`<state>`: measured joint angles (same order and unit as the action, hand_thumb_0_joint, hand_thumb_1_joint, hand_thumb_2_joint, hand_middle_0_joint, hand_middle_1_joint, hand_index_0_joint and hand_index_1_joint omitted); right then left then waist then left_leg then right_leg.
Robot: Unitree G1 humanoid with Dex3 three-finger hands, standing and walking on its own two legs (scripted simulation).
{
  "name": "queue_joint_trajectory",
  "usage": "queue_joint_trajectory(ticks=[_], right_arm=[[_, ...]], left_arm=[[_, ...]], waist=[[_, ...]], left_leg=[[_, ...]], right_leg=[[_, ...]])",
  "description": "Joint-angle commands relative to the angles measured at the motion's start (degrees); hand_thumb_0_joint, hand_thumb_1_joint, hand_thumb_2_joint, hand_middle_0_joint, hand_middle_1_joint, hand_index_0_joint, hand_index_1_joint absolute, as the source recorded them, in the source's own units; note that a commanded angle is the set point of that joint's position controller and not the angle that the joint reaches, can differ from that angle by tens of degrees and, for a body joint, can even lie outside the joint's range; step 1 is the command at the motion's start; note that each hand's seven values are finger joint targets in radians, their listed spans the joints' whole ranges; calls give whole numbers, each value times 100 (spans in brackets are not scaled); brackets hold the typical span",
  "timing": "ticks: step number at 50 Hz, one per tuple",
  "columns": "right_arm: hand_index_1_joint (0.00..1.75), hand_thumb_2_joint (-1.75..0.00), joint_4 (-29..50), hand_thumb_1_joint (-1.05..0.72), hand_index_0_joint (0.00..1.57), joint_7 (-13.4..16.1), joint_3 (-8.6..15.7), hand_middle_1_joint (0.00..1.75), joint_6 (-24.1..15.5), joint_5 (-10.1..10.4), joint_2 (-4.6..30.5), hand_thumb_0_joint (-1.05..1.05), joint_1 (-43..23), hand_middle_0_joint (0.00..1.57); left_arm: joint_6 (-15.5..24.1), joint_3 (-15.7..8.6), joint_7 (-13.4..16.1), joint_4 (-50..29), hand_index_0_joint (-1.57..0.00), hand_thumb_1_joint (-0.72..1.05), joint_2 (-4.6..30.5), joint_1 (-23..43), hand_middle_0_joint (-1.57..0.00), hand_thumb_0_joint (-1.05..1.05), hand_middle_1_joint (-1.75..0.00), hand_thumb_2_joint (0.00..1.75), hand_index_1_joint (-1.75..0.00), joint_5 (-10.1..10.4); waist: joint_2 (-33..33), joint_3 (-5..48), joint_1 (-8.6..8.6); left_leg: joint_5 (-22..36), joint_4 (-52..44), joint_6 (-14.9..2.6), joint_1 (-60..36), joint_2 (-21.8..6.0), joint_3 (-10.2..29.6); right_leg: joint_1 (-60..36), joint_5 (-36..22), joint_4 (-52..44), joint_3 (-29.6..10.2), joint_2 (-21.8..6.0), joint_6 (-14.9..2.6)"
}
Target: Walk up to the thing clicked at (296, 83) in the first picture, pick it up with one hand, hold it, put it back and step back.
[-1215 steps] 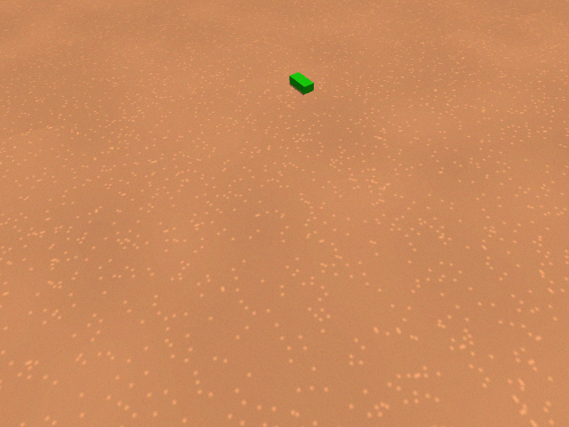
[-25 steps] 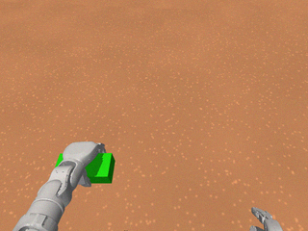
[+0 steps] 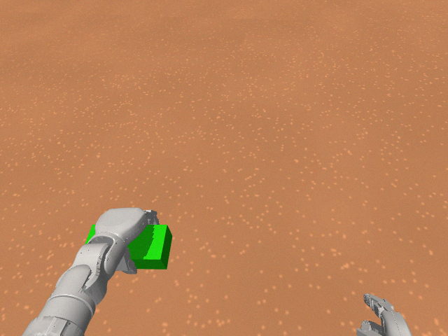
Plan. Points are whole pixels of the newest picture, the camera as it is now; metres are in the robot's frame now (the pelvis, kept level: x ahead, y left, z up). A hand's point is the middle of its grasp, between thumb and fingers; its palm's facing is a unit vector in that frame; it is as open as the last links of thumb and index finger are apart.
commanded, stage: hold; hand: left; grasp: from above
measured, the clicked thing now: (128, 246) +0.30 +0.23 -0.06
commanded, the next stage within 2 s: crouch in 0.90 s
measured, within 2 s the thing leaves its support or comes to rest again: neither
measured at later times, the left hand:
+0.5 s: hand (130, 245) +0.28 +0.21 -0.02, palm faces -0.45 -0.03 -0.89, open 10.1 cm
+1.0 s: hand (129, 237) +0.30 +0.21 -0.02, palm faces -0.45 -0.03 -0.89, open 10.1 cm
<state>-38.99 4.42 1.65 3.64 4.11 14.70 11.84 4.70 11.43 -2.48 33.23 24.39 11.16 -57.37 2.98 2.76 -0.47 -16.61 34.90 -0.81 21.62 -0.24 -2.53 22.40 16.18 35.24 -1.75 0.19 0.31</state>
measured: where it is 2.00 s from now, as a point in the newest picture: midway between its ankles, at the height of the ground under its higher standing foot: outside the picture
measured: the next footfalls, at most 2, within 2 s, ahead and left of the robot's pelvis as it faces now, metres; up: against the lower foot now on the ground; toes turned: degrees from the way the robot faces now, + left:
none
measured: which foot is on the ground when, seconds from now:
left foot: down 0.00-1.00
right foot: down 0.00-1.00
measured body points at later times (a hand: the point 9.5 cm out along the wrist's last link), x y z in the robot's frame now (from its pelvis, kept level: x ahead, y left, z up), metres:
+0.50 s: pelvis +0.00 +0.00 +0.01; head +0.01 -0.03 +0.46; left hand +0.30 +0.21 +0.03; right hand +0.15 -0.25 -0.11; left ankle +0.01 +0.11 -0.73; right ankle +0.02 -0.12 -0.73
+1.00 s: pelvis +0.01 +0.00 +0.01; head +0.02 -0.03 +0.46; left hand +0.32 +0.21 +0.03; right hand +0.16 -0.26 -0.11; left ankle +0.01 +0.11 -0.73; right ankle +0.02 -0.12 -0.73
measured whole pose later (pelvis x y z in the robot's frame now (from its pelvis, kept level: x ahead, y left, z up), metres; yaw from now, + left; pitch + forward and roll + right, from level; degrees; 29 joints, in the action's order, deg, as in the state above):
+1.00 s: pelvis +0.01 +0.00 +0.01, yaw +0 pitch +2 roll +0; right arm -39.2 4.8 1.7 5.6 4.7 14.6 10.7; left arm 4.8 11.8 -3.0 32.8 24.5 11.2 -56.8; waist 3.1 1.5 0.0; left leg -14.6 28.1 -0.6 15.4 -0.1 -2.4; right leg 16.3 14.4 28.9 -1.7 0.2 0.2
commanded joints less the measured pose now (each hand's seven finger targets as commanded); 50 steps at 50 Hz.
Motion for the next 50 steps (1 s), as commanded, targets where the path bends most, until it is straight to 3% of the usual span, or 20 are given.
queue_joint_trajectory(ticks=[1, 13, 16, 17, 18, 20, 23, 26, 33, 35, 39, 41, 46, 49, 50], right_arm=[[30, -90, 821, -90, 20, 41, 212, 30, -236, 1, 724, 0, -495, 20], [30, -90, 871, -91, 20, 63, 179, 30, -232, 26, 714, 0, -657, 20], [30, -90, 880, -91, 20, 72, 166, 30, -226, 28, 701, 0, -683, 20], [30, -90, 865, -91, 20, 71, 150, 30, -222, 24, 695, 0, -688, 20], [30, -90, 867, -91, 20, 71, 155, 30, -219, 27, 693, 0, -716, 20], [30, -90, 886, -91, 20, 83, 157, 30, -214, 30, 703, 0, -754, 20], [30, -90, 877, -91, 20, 87, 130, 30, -196, 34, 669, 0, -749, 20], [30, -90, 821, -91, 20, 99, 144, 30, -167, 33, 674, 0, -708, 20], [30, -90, 748, -90, 20, 99, 182, 30, -117, 24, 698, 0, -616, 20], [30, -90, 753, -90, 20, 95, 189, 30, -104, 24, 697, 0, -616, 20], [30, -90, 770, -90, 20, 76, 213, 30, -72, 34, 695, 0, -637, 20], [30, -90, 789, -91, 20, 78, 221, 30, -65, 35, 706, 0, -645, 20], [30, -90, 781, -91, 20, 79, 223, 30, -47, 49, 703, 0, -590, 20], [30, -90, 832, -90, 20, 60, 243, 30, -27, 49, 728, 0, -569, 20], [30, -91, 851, -93, 20, 61, 237, 30, -17, 57, 719, 0, -623, 20]], left_arm=[[14, -606, 189, -1115, -102, 69, 1216, 1767, -99, 0, -78, 82, -75, 75], [4, -587, 108, -1314, -102, 69, 1220, 1832, -99, 0, -80, 82, -76, 139], [18, -662, 99, -1428, -101, 66, 1285, 1815, -98, 0, -78, 83, -75, 159], [7, -586, 84, -1311, -99, 65, 1191, 1732, -97, 0, -79, 85, -77, 135], [15, -584, 77, -1372, -100, 66, 1168, 1679, -97, 0, -79, 84, -76, 166], [17, -672, 86, -1399, -100, 66, 1304, 1795, -98, 0, -77, 83, -74, 136], [14, -535, 43, -1300, -100, 65, 1151, 1669, -98, 0, -78, 84, -76, 170], [42, -644, 62, -1257, -99, 64, 1259, 1645, -97, 0, -76, 84, -74, 142], [72, -651, 182, -1147, -100, 66, 1254, 1875, -98, 0, -77, 85, -75, 75], [62, -726, 236, -1178, -99, 64, 1332, 1895, -97, 0, -77, 85, -75, 63], [54, -562, 187, -1137, -100, 65, 1166, 1686, -98, 0, -77, 86, -75, 99], [72, -629, 175, -1252, -98, 63, 1279, 1844, -96, 0, -77, 85, -75, 75], [63, -495, 145, -1126, -99, 64, 1139, 1849, -97, 0, -77, 85, -75, 128], [63, -557, 153, -1191, -98, 63, 1152, 1667, -97, 0, -74, 84, -72, 152], [53, -559, 150, -1085, -101, 68, 1153, 1542, -95, 0, -81, 76, -75, 144]], waist=[[-211, 1164, 61], [-258, 1054, 45], [-179, 1098, 110], [-174, 1038, 47], [-141, 1033, 105], [-226, 1058, 98], [-315, 1010, 56], [-293, 1142, 87], [-120, 1286, 24], [-107, 1308, 87], [-104, 1231, 102], [-121, 1294, 111], [-228, 1238, 29], [-214, 1209, 105], [-196, 1155, 134]], left_leg=[[832, -561, -32, -716, 107, 153], [763, -765, -44, -922, 100, 137], [814, -820, -28, -1009, 115, 126], [756, -843, -32, -1002, 108, 122], [783, -876, -15, -1033, 103, 138], [799, -873, -29, -1042, 111, 136], [894, -869, -57, -1067, 120, 121], [1142, -828, -55, -1142, 137, 107], [1554, -833, -18, -1312, 103, 127], [1561, -846, -13, -1291, 110, 125], [1600, -890, -7, -1316, 98, 124], [1651, -873, -7, -1344, 105, 136], [1750, -878, -31, -1398, 100, 119], [1681, -909, -20, -1355, 97, 114], [1693, -937, -8, -1356, 93, 129]], right_leg=[[-416, -638, -663, 45, 181, -122], [-523, -555, -906, 21, 168, -105], [-613, -587, -943, 22, 161, -111], [-558, -552, -946, 20, 169, -118], [-587, -547, -947, 43, 177, -130], [-636, -570, -989, 33, 165, -115], [-673, -696, -1025, 18, 152, -89], [-756, -952, -993, 18, 138, -82], [-807, -1314, -908, 56, 178, -128], [-838, -1323, -928, 67, 178, -130], [-896, -1337, -953, 76, 176, -142], [-901, -1388, -966, 73, 171, -130], [-887, -1555, -988, 66, 168, -110], [-926, -1452, -1015, 84, 162, -134], [-942, -1428, -1009, 102, 176, -143]])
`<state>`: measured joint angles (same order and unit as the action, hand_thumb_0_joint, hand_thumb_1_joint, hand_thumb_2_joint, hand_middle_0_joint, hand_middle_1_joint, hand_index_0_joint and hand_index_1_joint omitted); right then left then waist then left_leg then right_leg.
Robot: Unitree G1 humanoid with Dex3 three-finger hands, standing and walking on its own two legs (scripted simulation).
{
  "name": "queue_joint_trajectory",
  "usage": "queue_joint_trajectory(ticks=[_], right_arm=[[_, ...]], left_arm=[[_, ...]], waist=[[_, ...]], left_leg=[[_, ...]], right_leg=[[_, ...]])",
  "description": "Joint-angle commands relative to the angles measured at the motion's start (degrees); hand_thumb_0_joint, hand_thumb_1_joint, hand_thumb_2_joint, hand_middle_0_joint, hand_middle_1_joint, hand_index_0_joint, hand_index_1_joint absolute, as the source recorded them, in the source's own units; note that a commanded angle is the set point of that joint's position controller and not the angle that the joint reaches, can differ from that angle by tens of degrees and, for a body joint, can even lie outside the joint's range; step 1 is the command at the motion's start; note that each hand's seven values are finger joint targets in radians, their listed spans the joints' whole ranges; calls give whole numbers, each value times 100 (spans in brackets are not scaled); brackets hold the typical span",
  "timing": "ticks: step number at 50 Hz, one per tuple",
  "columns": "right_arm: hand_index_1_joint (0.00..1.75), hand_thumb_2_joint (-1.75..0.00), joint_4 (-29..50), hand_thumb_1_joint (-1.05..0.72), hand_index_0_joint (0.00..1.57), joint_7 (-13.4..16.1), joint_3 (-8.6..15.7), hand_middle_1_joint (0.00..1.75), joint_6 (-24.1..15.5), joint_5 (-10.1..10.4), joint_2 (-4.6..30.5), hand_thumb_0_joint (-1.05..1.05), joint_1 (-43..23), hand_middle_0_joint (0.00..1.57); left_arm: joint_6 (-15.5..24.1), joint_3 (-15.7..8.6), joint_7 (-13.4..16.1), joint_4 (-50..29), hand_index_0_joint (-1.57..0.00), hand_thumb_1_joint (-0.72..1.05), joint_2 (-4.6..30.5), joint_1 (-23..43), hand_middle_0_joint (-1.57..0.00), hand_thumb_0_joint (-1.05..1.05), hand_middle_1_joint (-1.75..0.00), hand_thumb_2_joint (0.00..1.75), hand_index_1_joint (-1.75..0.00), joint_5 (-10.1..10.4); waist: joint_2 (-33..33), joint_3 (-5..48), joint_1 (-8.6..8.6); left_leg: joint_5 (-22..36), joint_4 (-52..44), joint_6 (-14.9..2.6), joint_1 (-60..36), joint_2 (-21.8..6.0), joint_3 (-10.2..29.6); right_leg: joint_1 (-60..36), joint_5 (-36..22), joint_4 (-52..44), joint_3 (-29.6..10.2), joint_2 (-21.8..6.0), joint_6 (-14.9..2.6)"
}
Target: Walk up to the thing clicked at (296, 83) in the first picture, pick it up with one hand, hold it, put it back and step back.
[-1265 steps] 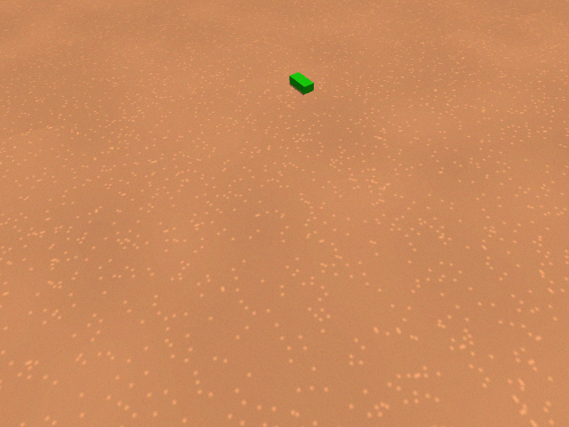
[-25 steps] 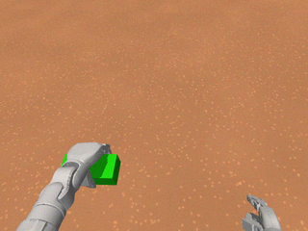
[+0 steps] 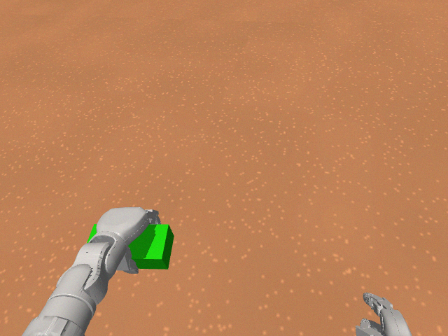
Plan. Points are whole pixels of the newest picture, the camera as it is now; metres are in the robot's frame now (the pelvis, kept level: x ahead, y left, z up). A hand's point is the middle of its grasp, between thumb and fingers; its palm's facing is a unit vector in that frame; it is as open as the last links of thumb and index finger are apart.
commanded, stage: crouch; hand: left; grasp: from above
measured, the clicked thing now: (130, 246) +0.30 +0.23 -0.06
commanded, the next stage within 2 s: none
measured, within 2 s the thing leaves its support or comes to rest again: neither
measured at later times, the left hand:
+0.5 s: hand (149, 261) +0.31 +0.23 -0.18, palm faces -0.41 +0.07 -0.91, open 10.1 cm
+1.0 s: hand (174, 273) +0.36 +0.22 -0.42, palm faces -0.48 +0.03 -0.88, open 10.1 cm
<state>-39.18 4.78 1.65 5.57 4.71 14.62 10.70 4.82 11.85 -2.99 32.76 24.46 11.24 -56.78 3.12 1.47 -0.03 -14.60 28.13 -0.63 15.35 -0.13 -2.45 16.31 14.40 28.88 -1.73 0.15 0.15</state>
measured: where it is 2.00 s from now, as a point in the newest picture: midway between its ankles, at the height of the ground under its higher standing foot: outside the picture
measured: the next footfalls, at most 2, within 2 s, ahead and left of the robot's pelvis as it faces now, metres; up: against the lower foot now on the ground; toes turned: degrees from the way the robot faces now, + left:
none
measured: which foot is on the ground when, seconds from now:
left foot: down 0.00-1.00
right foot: down 0.00-1.00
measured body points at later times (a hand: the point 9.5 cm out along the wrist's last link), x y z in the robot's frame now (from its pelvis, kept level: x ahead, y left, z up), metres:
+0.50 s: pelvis -0.04 +0.00 -0.09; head +0.05 +0.01 +0.35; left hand +0.33 +0.22 -0.13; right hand +0.09 -0.28 -0.20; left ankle +0.00 +0.11 -0.74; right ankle +0.01 -0.12 -0.74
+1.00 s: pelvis -0.08 +0.01 -0.28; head +0.12 +0.03 +0.12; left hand +0.38 +0.22 -0.37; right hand -0.05 -0.27 -0.41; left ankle +0.00 +0.11 -0.74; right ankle +0.00 -0.12 -0.74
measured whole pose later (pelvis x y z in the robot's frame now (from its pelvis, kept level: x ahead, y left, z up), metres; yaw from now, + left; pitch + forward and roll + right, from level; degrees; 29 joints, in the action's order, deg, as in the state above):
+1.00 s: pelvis -0.08 +0.01 -0.28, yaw +0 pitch +36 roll -4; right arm -42.6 -0.4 1.5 -0.7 -3.0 13.2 13.2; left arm 8.8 3.3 17.3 73.6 29.7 47.7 -68.9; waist 2.8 11.3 -10.9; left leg -35.8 107.3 -1.8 107.8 -0.4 1.1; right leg 105.9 35.2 104.8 1.9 0.0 0.7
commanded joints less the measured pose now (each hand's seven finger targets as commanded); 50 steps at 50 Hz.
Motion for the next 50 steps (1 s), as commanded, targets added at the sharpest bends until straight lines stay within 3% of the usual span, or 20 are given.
queue_joint_trajectory(ticks=[1, 6, 11, 15, 19, 21, 23, 24, 25, 29, 32, 38, 39, 42, 45, 50], right_arm=[[30, -90, 878, -88, 20, 24, 230, 30, -196, -1, 718, 0, -512, 20], [30, -90, 863, -90, 20, 20, 199, 30, -137, -26, 698, 0, -472, 20], [30, -90, 736, -90, 20, -46, 226, 30, -62, -144, 710, 0, -350, 20], [30, -90, 591, -90, 20, -140, 359, 30, -64, -282, 777, 0, -50, 20], [30, -90, 503, -90, 20, -261, 471, 30, -89, -382, 880, 0, 287, 20], [30, -90, 499, -90, 20, -304, 512, 30, -115, -417, 925, 0, 355, 20], [30, -90, 451, -90, 20, -324, 542, 30, -165, -454, 977, 0, 456, 20], [30, -90, 426, -90, 20, -326, 543, 30, -193, -467, 980, 0, 476, 20], [30, -90, 414, -90, 20, -325, 548, 30, -224, -479, 983, 0, 500, 20], [30, -90, 346, -91, 20, -280, 593, 30, -368, -543, 1009, 0, 671, 20], [30, -90, 295, -90, 20, -237, 596, 30, -444, -598, 1057, 0, 727, 20], [30, -90, 150, -90, 20, -233, 543, 30, -576, -683, 1075, 0, 844, 20], [30, -90, 189, -90, 20, -243, 549, 30, -594, -685, 1055, 0, 844, 20], [30, -90, 120, -90, 20, -312, 502, 30, -668, -709, 1075, 0, 894, 20], [30, -90, 85, -90, 20, -382, 470, 30, -725, -735, 1116, 0, 939, 20], [30, -90, -15, -90, 20, -537, 364, 30, -808, -838, 1135, 0, 1030, 20]], left_arm=[[43, -573, 194, -1047, -93, 60, 1120, 1576, -87, 0, -76, 75, -72, 65], [157, -620, 361, -740, -95, 57, 1084, 1589, -95, 0, -73, 85, -73, -42], [426, -649, 878, -52, -94, 54, 1039, 2045, -94, 0, -70, 84, -71, -366], [537, -576, 1444, 362, -93, 54, 970, 2747, -92, 0, -74, 82, -73, -740], [468, -423, 1963, 1440, -94, 55, 773, 3166, -94, 0, -71, 80, -71, -1031], [404, -467, 2143, 1855, -97, 59, 823, 3335, -96, 0, -71, 78, -70, -1105], [370, -496, 2263, 1771, -98, 59, 948, 4018, -96, 0, -72, 79, -70, -1121], [318, -511, 2303, 2001, -99, 62, 958, 3949, -97, 0, -73, 78, -71, -1139], [293, -493, 2333, 2095, -100, 62, 924, 4102, -98, 0, -72, 81, -71, -1128], [225, -609, 2453, 2215, -100, 62, 1055, 4496, -99, 0, -72, 80, -71, -1117], [111, -832, 2522, 2135, -101, 64, 1408, 4937, -100, 0, -72, 81, -71, -1138], [-6, -955, 2410, 2948, -106, 70, 1598, 5204, -105, 0, -73, 85, -72, -1157], [25, -992, 2385, 2789, -107, 72, 1638, 5366, -106, 0, -72, 84, -70, -1094], [129, -917, 2252, 3143, -109, 75, 1449, 5359, -107, 0, -73, 84, -71, -1037], [318, -1014, 2188, 3111, -110, 76, 1666, 5740, -108, 0, -73, 88, -72, -1060], [600, -1158, 2344, 3129, -111, 77, 1971, 5973, -109, 0, -75, 90, -73, -1288]], waist=[[-228, 1260, 47], [-487, 1045, 1], [-462, 1046, -189], [-116, 1910, -297], [-246, 2229, -489], [-243, 2502, -463], [47, 2958, -528], [110, 3011, -483], [108, 3050, -575], [125, 3593, -637], [412, 4058, -620], [300, 3920, -838], [391, 4111, -837], [274, 3950, -1004], [358, 4176, -1118], [619, 4375, -1178]], left_leg=[[1462, -242, -38, -718, 94, 104], [1224, -121, -60, -440, 123, 113], [919, 582, -38, 308, 137, 121], [947, 1700, 16, 1016, 155, 76], [677, 2736, -23, 2137, 109, 157], [486, 3181, -44, 2663, 118, 178], [253, 3502, -23, 2937, 107, 243], [51, 3651, -23, 3107, 113, 276], [-121, 3830, -48, 3414, 115, 281], [-678, 4440, -63, 4290, 121, 357], [-866, 4764, -3, 4531, 74, 478], [-1534, 5444, -30, 5633, 70, 587], [-1697, 5537, -24, 5752, 93, 562], [-2001, 5901, -52, 6316, 111, 602], [-2139, 6292, -54, 6578, 118, 661], [-2024, 6892, -70, 6987, 129, 583]], right_leg=[[-292, -1253, -392, 82, 161, -115], [-61, -1077, -334, 67, 139, -89], [730, -821, 304, 97, 127, -102], [1643, -868, 1311, 78, 135, -123], [2785, -550, 2226, 134, 172, -146], [3275, -334, 2663, 171, 177, -154], [3717, -137, 3075, 206, 178, -183], [3941, 32, 3240, 242, 178, -186], [4191, 139, 3401, 244, 181, -193], [4767, 562, 4088, 288, 167, -212], [5342, 809, 4637, 326, 134, -262], [6399, 1414, 5371, 404, 145, -287], [6401, 1555, 5453, 393, 151, -300], [6833, 1807, 5757, 437, 145, -301], [7265, 1953, 6105, 484, 143, -304], [7734, 1849, 6544, 506, 109, -278]])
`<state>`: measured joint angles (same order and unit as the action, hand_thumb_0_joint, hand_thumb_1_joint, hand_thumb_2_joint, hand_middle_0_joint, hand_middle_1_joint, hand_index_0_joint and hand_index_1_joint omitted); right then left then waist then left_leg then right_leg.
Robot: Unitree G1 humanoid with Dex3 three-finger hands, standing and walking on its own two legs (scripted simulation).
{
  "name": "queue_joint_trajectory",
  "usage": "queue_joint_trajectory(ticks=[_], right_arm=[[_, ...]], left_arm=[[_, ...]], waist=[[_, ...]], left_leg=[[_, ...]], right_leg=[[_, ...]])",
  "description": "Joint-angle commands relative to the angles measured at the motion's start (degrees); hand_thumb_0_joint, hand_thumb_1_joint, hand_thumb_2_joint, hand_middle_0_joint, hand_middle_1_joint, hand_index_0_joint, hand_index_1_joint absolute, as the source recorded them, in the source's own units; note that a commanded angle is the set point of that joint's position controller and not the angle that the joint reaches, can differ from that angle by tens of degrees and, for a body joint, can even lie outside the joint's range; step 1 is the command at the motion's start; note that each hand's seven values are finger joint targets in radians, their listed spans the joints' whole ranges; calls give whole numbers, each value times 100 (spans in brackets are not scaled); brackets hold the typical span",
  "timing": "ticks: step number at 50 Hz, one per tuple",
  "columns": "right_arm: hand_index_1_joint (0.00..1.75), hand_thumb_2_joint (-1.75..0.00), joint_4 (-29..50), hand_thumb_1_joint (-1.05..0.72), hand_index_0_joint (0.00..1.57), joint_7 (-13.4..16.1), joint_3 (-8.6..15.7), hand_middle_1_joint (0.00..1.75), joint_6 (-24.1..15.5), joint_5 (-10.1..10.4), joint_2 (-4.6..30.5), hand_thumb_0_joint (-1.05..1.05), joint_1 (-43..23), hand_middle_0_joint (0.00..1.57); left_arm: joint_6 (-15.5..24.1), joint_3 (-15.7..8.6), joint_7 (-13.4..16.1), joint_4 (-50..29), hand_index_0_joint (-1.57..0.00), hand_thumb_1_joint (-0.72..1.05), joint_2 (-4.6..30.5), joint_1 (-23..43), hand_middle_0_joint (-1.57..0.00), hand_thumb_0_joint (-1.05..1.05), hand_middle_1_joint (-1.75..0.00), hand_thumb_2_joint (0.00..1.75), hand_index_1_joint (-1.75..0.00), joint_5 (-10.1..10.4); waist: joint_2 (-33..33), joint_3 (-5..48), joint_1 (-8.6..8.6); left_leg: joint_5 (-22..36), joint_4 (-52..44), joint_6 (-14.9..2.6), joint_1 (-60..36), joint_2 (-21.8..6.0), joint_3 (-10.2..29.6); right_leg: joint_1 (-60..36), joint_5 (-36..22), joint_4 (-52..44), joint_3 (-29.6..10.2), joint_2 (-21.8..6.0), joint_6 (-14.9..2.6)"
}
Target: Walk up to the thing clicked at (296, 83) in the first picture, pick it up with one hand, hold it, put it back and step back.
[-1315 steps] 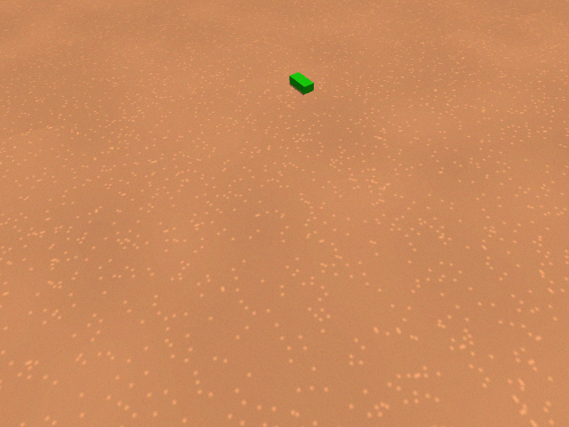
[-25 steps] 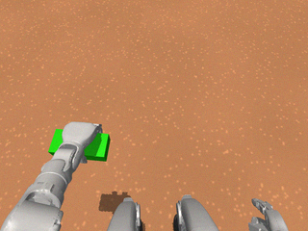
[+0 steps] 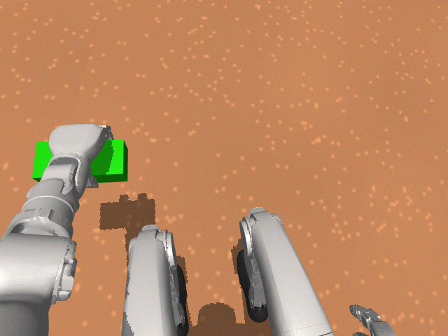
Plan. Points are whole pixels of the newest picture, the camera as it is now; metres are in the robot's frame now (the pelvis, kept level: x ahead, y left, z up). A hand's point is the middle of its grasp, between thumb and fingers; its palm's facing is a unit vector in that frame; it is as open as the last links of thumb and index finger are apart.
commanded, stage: crouch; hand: left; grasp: from above
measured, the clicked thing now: (84, 162) +0.45 +0.23 -0.16
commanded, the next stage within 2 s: lower in 1.08 s
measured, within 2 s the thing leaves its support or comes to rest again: neither
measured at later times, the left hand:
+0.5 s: hand (103, 163) +0.48 +0.22 -0.26, palm faces -0.46 +0.01 -0.89, open 10.1 cm
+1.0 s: hand (111, 163) +0.50 +0.22 -0.31, palm faces -0.46 +0.01 -0.89, open 10.1 cm
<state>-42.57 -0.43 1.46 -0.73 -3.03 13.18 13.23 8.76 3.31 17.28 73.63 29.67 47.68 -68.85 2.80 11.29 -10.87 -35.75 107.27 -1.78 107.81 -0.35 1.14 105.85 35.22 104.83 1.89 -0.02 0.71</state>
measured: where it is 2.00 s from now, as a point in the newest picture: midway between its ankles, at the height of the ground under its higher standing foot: (216, 305)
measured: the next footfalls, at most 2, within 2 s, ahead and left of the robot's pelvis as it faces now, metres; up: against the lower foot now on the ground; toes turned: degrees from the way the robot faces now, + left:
none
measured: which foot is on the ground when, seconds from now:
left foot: down 0.00-1.00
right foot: down 0.00-1.00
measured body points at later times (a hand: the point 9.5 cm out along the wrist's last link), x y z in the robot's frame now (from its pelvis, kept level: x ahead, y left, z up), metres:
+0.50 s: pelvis +0.01 +0.00 -0.09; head +0.25 +0.04 +0.29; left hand +0.50 +0.22 -0.21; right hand +0.05 -0.28 -0.20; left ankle +0.08 +0.11 -0.46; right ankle +0.09 -0.13 -0.46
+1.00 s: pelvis -0.01 -0.01 -0.15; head +0.25 +0.03 +0.22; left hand +0.52 +0.22 -0.26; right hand +0.00 -0.28 -0.25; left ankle +0.08 +0.11 -0.46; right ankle +0.09 -0.13 -0.46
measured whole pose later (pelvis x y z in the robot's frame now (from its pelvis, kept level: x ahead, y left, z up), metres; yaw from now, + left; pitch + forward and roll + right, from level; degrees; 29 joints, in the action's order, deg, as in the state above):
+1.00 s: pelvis -0.01 -0.01 -0.15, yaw -4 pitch +35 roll -7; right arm -42.2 -6.9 -4.6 -2.9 -8.2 15.1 10.1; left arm 12.8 -2.9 22.0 85.5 42.6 59.7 -74.2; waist -0.3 2.3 -16.3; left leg -39.6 135.2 -1.0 131.4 -1.3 5.4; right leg 128.5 37.6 130.4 6.0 1.0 -0.2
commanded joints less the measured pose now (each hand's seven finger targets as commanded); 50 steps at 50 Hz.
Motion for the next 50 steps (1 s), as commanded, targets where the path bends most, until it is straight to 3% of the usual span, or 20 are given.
queue_joint_trajectory(ticks=[1, 6, 8, 9, 11, 15, 17, 18, 21, 23, 24, 29, 32, 37, 38, 40, 41, 42, 47, 50], right_arm=[[30, -90, 324, -90, 20, -49, 363, 30, -192, -86, 1279, 0, 797, 20], [30, -90, 222, -91, 20, -224, 350, 30, -208, -194, 1314, 0, 999, 20], [30, -90, 189, -91, 20, -290, 360, 30, -214, -245, 1317, 0, 1057, 20], [30, -90, 191, -91, 20, -313, 350, 30, -200, -251, 1293, 0, 1078, 20], [30, -90, 166, -91, 20, -362, 366, 30, -218, -283, 1271, 0, 1091, 20], [30, -90, 130, -91, 20, -433, 359, 30, -190, -317, 1287, 0, 1035, 20], [30, -90, 148, -91, 20, -483, 370, 30, -206, -314, 1268, 0, 1011, 20], [30, -90, 100, -91, 20, -490, 384, 30, -212, -325, 1348, 0, 1005, 20], [30, -90, 133, -91, 20, -520, 350, 30, -194, -324, 1358, 0, 1009, 20], [30, -91, 131, -92, 20, -537, 315, 30, -187, -336, 1357, 0, 978, 20], [30, -90, 119, -91, 20, -536, 300, 30, -194, -341, 1403, 0, 988, 20], [30, -90, 120, -91, 20, -570, 199, 30, -205, -388, 1487, 0, 961, 20], [30, -90, 151, -91, 20, -579, 124, 30, -190, -389, 1483, 0, 943, 20], [30, -90, 143, -91, 20, -598, 23, 30, -225, -453, 1558, 0, 996, 20], [30, -90, 144, -91, 20, -601, 23, 30, -224, -452, 1554, 0, 946, 20], [30, -90, 133, -91, 20, -591, -23, 30, -233, -456, 1567, 0, 948, 20], [30, -90, 142, -91, 20, -592, -56, 30, -226, -486, 1527, 0, 950, 20], [30, -90, 139, -91, 20, -592, -84, 30, -234, -485, 1560, 0, 933, 20], [30, -90, 97, -91, 20, -573, -170, 30, -227, -510, 1607, 0, 969, 20], [30, -90, 88, -91, 20, -590, -200, 30, -240, -501, 1649, 0, 959, 20]], left_arm=[[255, -365, 372, -1009, -110, 76, 1540, 2354, -108, 0, -76, 90, -74, -117], [298, -627, 650, -1172, -107, 71, 1857, 2572, -105, 0, -70, 84, -69, -363], [253, -568, 720, -939, -108, 72, 1682, 2518, -106, 0, -71, 84, -69, -399], [243, -605, 754, -935, -108, 71, 1717, 2524, -106, 0, -70, 84, -69, -392], [194, -596, 784, -657, -107, 71, 1653, 2465, -106, 0, -73, 88, -72, -368], [150, -592, 769, -494, -105, 69, 1698, 2483, -105, 0, -71, 87, -70, -356], [144, -472, 706, -389, -106, 71, 1495, 2494, -105, 0, -73, 88, -72, -277], [157, -467, 686, -366, -105, 70, 1528, 2619, -104, 0, -74, 88, -73, -289], [210, -538, 614, -372, -106, 71, 1780, 2735, -105, 0, -72, 84, -70, -316], [218, -499, 586, 25, -106, 71, 1703, 2585, -105, 0, -72, 85, -70, -347], [279, -536, 588, -246, -106, 71, 1838, 2968, -104, 0, -73, 84, -71, -348], [339, -574, 626, 81, -105, 70, 1974, 2958, -103, 0, -71, 81, -69, -455], [367, -672, 687, 1, -105, 70, 2225, 3049, -103, 0, -70, 78, -68, -492], [346, -656, 704, 305, -105, 71, 2275, 3104, -103, 0, -71, 80, -69, -494], [388, -762, 725, -7, -105, 71, 2543, 3334, -103, 0, -72, 79, -69, -456], [373, -822, 751, 186, -104, 69, 2659, 3238, -102, 0, -72, 79, -69, -447], [370, -744, 739, 335, -104, 69, 2527, 3144, -102, 0, -71, 77, -69, -424], [410, -770, 738, 197, -104, 70, 2668, 3348, -101, 0, -73, 78, -70, -400], [398, -765, 699, 397, -104, 70, 2808, 3200, -102, 0, -72, 78, -70, -462], [407, -686, 655, 474, -106, 72, 2690, 3166, -103, 0, -74, 80, -72, -451]], waist=[[789, 3546, -73], [1384, 4236, 10], [1275, 4258, -119], [1259, 4277, -80], [1181, 4089, -157], [1171, 3934, -125], [1133, 3766, -208], [1126, 3697, -280], [1184, 3746, -246], [1057, 3409, -319], [1156, 3459, -374], [1354, 3293, -386], [1463, 3501, -330], [1382, 3202, -523], [1525, 3422, -428], [1457, 3307, -429], [1282, 3248, -498], [1261, 3280, -527], [1256, 3207, -532], [1395, 3117, -588]], left_leg=[[170, -962, 67, -2293, 156, 233], [1311, -417, 89, -2710, 128, 143], [1621, -158, 51, -2670, 107, 104], [1764, -84, 32, -2664, 109, 81], [1700, 58, 25, -2440, 87, 104], [1565, 236, 11, -2108, 86, 99], [1512, 312, 18, -2048, 61, 147], [1469, 375, 17, -1953, 56, 162], [1447, 474, 36, -1841, 46, 195], [1253, 567, 27, -1576, 47, 194], [1178, 607, 33, -1485, 42, 199], [878, 725, 73, -1390, 41, 242], [950, 864, 66, -1297, 71, 191], [781, 1065, 46, -1044, 56, 204], [763, 1111, 36, -1005, 65, 147], [645, 1176, 19, -759, 67, 113], [617, 1283, -15, -623, 77, 68], [580, 1353, -38, -476, 71, 66], [587, 1520, -38, -354, 58, 77], [655, 1519, 5, -440, 40, 172]], right_leg=[[-1179, -297, -919, 169, 118, -341], [-1003, -1149, -403, 219, 136, -353], [-995, -1437, -326, 234, 152, -315], [-1052, -1572, -293, 224, 178, -310], [-933, -1554, -188, 248, 171, -296], [-826, -1450, 17, 299, 227, -304], [-621, -1367, 126, 343, 231, -312], [-507, -1352, 184, 354, 223, -305], [-470, -1331, 380, 383, 244, -321], [-282, -1209, 437, 392, 250, -313], [-229, -1185, 494, 400, 238, -313], [93, -954, 746, 476, 232, -334], [14, -1029, 892, 489, 258, -340], [159, -929, 1012, 559, 252, -309], [37, -926, 1041, 541, 277, -322], [28, -835, 1072, 534, 272, -302], [-115, -858, 1011, 518, 313, -280], [-139, -840, 1038, 517, 316, -266], [-136, -859, 1119, 547, 336, -253], [103, -900, 1302, 650, 334, -287]])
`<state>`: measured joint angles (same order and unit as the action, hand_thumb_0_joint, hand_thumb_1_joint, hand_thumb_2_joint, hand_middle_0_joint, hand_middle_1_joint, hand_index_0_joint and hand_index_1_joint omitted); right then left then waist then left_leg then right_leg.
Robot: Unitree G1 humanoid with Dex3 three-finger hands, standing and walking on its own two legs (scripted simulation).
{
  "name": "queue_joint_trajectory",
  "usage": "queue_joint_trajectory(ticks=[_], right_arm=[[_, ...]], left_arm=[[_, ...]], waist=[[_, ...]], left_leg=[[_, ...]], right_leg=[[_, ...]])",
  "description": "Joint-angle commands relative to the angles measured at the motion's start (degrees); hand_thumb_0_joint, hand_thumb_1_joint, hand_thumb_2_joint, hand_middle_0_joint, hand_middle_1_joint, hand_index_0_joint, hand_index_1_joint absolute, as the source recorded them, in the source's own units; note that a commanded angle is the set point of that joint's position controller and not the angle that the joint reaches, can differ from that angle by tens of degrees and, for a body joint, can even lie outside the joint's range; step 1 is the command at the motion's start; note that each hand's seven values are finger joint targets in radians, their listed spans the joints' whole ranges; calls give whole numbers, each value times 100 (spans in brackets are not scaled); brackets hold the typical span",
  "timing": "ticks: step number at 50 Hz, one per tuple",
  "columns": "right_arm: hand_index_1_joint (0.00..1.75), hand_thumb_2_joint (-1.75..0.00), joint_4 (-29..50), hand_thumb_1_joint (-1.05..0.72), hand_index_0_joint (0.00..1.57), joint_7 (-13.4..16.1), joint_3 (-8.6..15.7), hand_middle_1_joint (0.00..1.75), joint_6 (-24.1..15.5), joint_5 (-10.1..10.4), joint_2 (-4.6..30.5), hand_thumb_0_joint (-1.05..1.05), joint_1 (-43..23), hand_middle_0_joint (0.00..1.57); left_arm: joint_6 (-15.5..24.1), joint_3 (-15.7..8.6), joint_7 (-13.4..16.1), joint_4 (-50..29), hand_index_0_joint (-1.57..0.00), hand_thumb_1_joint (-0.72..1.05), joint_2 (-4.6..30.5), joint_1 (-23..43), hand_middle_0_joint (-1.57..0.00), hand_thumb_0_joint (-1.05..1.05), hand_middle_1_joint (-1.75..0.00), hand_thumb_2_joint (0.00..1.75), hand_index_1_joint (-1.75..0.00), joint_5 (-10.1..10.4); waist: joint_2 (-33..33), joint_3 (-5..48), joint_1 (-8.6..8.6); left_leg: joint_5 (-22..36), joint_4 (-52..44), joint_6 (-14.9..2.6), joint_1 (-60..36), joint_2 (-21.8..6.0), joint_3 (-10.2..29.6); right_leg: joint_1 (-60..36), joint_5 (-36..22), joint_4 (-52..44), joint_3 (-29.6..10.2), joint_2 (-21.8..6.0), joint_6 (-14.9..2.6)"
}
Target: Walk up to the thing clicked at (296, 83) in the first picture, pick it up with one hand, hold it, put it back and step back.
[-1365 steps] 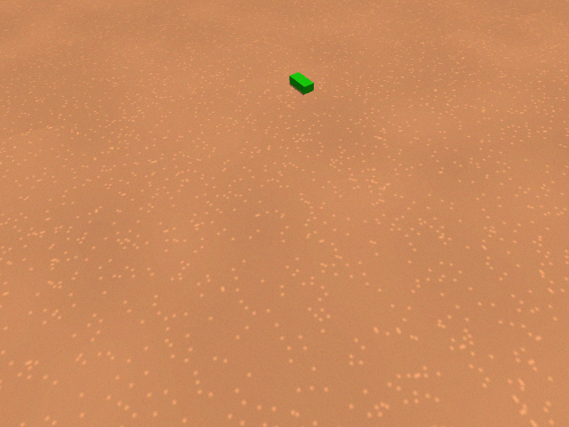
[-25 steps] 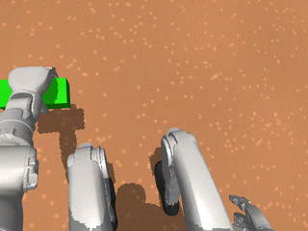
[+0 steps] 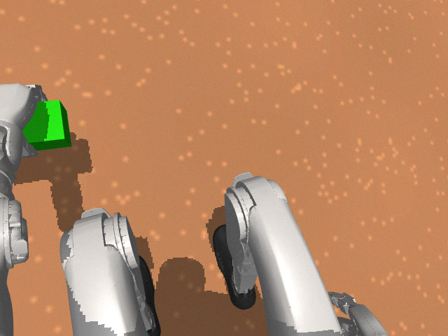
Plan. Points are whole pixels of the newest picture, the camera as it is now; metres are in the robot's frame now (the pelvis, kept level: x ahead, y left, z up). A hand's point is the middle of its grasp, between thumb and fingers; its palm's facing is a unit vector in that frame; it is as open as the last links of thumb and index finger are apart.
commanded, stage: crouch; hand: left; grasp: from above
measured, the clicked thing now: (15, 129) +0.49 +0.28 -0.19
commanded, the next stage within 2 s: lower in 0.08 s
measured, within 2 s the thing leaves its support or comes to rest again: rests again in 1.74 s
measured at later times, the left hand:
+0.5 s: hand (29, 134) +0.48 +0.27 -0.21, palm faces -0.48 -0.03 -0.87, open 10.1 cm
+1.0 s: hand (44, 135) +0.49 +0.26 -0.26, palm faces -0.48 -0.06 -0.87, open 10.1 cm
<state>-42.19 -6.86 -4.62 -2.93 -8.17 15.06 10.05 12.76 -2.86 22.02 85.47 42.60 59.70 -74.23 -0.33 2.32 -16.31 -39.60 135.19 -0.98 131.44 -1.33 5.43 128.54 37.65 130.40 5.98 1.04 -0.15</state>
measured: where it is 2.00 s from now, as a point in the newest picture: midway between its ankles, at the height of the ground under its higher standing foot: (192, 297)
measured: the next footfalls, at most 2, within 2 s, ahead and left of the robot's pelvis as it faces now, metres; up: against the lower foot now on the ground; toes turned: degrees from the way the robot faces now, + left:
none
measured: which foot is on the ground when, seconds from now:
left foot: down 0.00-1.00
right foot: down 0.00-1.00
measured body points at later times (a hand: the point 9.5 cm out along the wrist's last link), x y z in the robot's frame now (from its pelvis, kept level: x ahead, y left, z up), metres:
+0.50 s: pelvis +0.00 +0.00 -0.02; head +0.26 +0.09 +0.34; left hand +0.50 +0.27 -0.16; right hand +0.04 -0.27 -0.11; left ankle +0.08 +0.12 -0.31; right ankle +0.10 -0.11 -0.31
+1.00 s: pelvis +0.00 +0.01 -0.04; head +0.29 +0.09 +0.30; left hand +0.51 +0.26 -0.21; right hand +0.02 -0.26 -0.11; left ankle +0.08 +0.12 -0.31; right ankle +0.10 -0.11 -0.31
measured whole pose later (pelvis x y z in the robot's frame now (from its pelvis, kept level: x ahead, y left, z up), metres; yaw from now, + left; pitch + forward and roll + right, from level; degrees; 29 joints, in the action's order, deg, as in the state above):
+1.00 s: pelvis +0.00 +0.01 -0.04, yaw -4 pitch +32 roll -11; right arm -38.2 -8.9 -12.1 -6.6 -11.2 17.0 9.1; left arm 14.3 -5.9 27.4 91.9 51.6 61.2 -76.7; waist -4.5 -5.1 -21.1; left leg -41.3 143.8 -1.2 136.0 -1.3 9.7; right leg 131.2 37.9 135.7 9.7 1.8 0.6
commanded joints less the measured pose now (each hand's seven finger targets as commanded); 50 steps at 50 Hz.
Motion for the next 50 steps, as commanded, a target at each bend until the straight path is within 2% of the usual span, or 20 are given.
queue_joint_trajectory(ticks=[1, 4, 5, 7, 11, 12, 17, 18, 26, 32, 38, 40, 41, 42, 43, 44, 45, 46, 48, 50], right_arm=[[30, -90, 75, -91, 20, 54, 391, 30, -4, 23, 1443, 0, 1239, 20], [30, -90, 83, -91, 20, 33, 330, 30, 4, 14, 1472, 0, 1278, 20], [30, -90, 84, -91, 20, 40, 348, 30, 8, 22, 1499, 0, 1239, 20], [30, -90, 106, -91, 20, 30, 331, 30, 5, 10, 1516, 0, 1228, 20], [30, -90, 122, -91, 20, 30, 319, 30, 38, 34, 1522, 0, 1174, 20], [30, -90, 132, -91, 20, 24, 303, 30, 38, 26, 1536, 0, 1206, 20], [30, -90, 118, -91, 20, 29, 217, 30, 20, 1, 1539, 0, 1166, 20], [30, -90, 112, -91, 20, 32, 211, 30, 17, -2, 1584, 0, 1201, 20], [30, -90, 167, -91, 20, -19, 106, 30, -82, -129, 1646, 0, 1251, 20], [30, -90, 215, -90, 20, -63, 37, 30, -162, -170, 1695, 0, 1247, 20], [30, -90, 215, -90, 20, -122, -100, 30, -250, -208, 1755, 0, 1246, 20], [30, -90, 224, -90, 20, -129, -147, 30, -269, -228, 1745, 0, 1229, 20], [30, -90, 226, -90, 20, -144, -152, 30, -299, -240, 1783, 0, 1227, 20], [30, -89, 241, -90, 20, -135, -145, 30, -313, -219, 1846, 0, 1211, 20], [30, -90, 337, -90, 20, -135, -147, 30, -337, -241, 1921, 0, 1202, 20], [30, -90, 364, -90, 20, -128, -177, 30, -340, -266, 1901, 0, 1169, 20], [30, -90, 366, -90, 20, -124, -194, 30, -337, -263, 1912, 0, 1133, 20], [30, -90, 368, -90, 20, -141, -203, 30, -350, -292, 1933, 0, 1136, 20], [30, -90, 420, -90, 20, -139, -226, 30, -360, -293, 1939, 0, 1139, 20], [30, -90, 414, -90, 20, -163, -257, 30, -368, -316, 1900, 0, 1087, 20]], left_arm=[[37, -53, 175, -961, -106, 72, 1440, 2143, -104, 0, -73, 79, -70, 133], [12, -55, 156, -774, -106, 73, 1509, 2000, -103, 0, -75, 80, -73, 120], [14, -74, 167, -898, -107, 74, 1514, 2074, -105, 0, -73, 80, -71, 147], [27, -31, 138, -878, -107, 75, 1483, 2113, -104, 0, -75, 78, -72, 123], [17, 24, 123, -814, -102, 64, 1502, 1989, -101, 0, -68, 79, -68, 79], [19, 55, 123, -782, -102, 65, 1431, 2080, -101, 0, -69, 80, -68, 81], [48, 151, 189, -563, -101, 64, 1320, 2035, -100, 0, -69, 78, -68, 60], [82, 124, 215, -679, -101, 64, 1404, 2265, -100, 0, -71, 79, -69, 46], [121, -59, 479, -449, -105, 70, 1607, 2129, -104, 0, -75, 84, -74, -105], [106, -199, 627, -518, -104, 70, 1885, 2084, -103, 0, -73, 85, -72, -116], [54, -66, 661, 23, -100, 66, 1813, 1991, -98, 0, -73, 81, -71, -59], [44, -121, 679, -31, -101, 67, 1964, 1865, -99, 0, -73, 79, -71, -67], [43, -101, 675, 103, -102, 68, 1908, 1935, -99, 0, -73, 79, -70, -22], [74, -172, 698, -82, -101, 68, 2068, 2004, -98, 0, -73, 78, -70, -35], [95, -355, 727, -133, -101, 68, 2295, 1984, -98, 0, -75, 79, -72, -53], [100, -366, 731, -67, -101, 68, 2274, 1852, -98, 0, -74, 77, -71, -46], [124, -285, 726, -23, -101, 68, 2178, 1841, -99, 0, -72, 78, -69, -76], [149, -338, 735, 45, -103, 70, 2244, 1960, -100, 0, -73, 76, -70, -108], [192, -427, 794, -251, -101, 68, 2427, 1907, -98, 0, -73, 77, -69, -182], [211, -378, 863, -204, -105, 73, 2340, 1889, -102, 0, -73, 79, -70, -153]], waist=[[1780, 4123, -3], [1547, 3905, -59], [1706, 4008, 5], [1883, 3921, -55], [1898, 3927, -16], [1812, 3823, -131], [1907, 3663, -188], [1932, 3772, -210], [2142, 3608, -341], [2290, 3696, -304], [1941, 3349, -482], [2115, 3471, -395], [1911, 3339, -531], [2024, 3379, -447], [2131, 3349, -477], [2069, 3326, -436], [2104, 3270, -460], [1999, 3174, -601], [2232, 3446, -448], [2453, 3548, -468]], left_leg=[[1087, -1230, -86, -2782, 127, -276], [1100, -1125, -130, -2511, 135, -301], [1102, -1167, -101, -2629, 134, -280], [1058, -1187, -65, -2711, 121, -222], [1062, -1142, -60, -2735, 121, -210], [1055, -1097, -67, -2652, 115, -179], [1151, -1033, -38, -2770, 103, -111], [1157, -1011, -42, -2766, 104, -90], [1269, -871, -16, -2814, 101, -66], [1310, -771, -18, -2728, 85, -74], [1220, -593, -80, -2366, 51, -31], [1337, -600, -63, -2456, 34, -31], [1256, -532, -77, -2357, 32, -5], [1252, -577, -57, -2394, 40, -2], [1364, -580, -28, -2451, 48, 4], [1313, -550, -37, -2385, 39, 18], [1286, -543, -21, -2380, 30, 27], [1186, -464, -50, -2265, 29, 17], [1356, -532, -13, -2505, 26, 45], [1415, -577, 23, -2677, 1, 88]], right_leg=[[-2250, -1210, -1261, 233, 260, -197], [-2385, -1289, -1278, 234, 259, -151], [-2263, -1256, -1216, 252, 245, -178], [-2084, -1193, -1142, 319, 250, -204], [-2035, -1199, -1080, 340, 271, -221], [-1967, -1196, -1060, 363, 259, -210], [-1778, -1271, -946, 430, 263, -216], [-1759, -1293, -930, 443, 270, -213], [-1691, -1403, -778, 511, 246, -197], [-1813, -1454, -700, 520, 268, -196], [-1901, -1472, -721, 552, 324, -155], [-2111, -1584, -708, 531, 350, -148], [-2017, -1522, -687, 573, 348, -147], [-1960, -1477, -714, 590, 342, -171], [-2007, -1532, -674, 621, 314, -185], [-2039, -1486, -682, 620, 335, -189], [-1965, -1438, -672, 647, 343, -208], [-1989, -1411, -685, 637, 349, -184], [-2104, -1524, -643, 659, 351, -191], [-2094, -1582, -575, 686, 366, -198]])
